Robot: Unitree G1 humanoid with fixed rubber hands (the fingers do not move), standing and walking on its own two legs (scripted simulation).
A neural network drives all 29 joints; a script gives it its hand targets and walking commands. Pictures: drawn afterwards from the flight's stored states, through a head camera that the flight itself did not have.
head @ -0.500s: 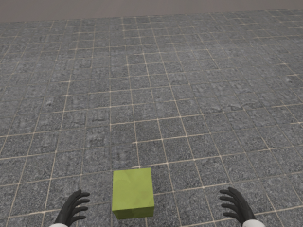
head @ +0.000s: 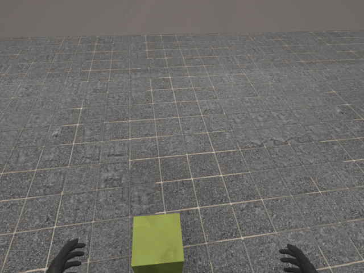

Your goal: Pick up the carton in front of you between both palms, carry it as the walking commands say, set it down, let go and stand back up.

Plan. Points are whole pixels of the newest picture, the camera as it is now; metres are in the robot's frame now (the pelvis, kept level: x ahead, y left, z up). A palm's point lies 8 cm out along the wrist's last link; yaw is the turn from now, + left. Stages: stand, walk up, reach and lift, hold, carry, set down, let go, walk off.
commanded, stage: stand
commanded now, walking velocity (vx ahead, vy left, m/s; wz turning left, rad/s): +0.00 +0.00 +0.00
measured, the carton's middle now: (158, 246) +0.37 +0.10 -0.64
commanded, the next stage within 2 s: none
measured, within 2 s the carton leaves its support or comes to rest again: neither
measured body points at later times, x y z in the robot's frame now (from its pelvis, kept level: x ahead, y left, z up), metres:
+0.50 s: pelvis +0.01 +0.02 +0.00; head +0.01 +0.04 +0.45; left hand +0.14 +0.31 -0.11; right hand +0.13 -0.28 -0.09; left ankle +0.01 +0.12 -0.73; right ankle -0.07 -0.11 -0.73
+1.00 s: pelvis -0.01 +0.02 +0.01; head -0.01 +0.03 +0.46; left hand +0.10 +0.32 -0.11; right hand +0.09 -0.29 -0.10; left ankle +0.01 +0.12 -0.73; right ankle -0.07 -0.11 -0.73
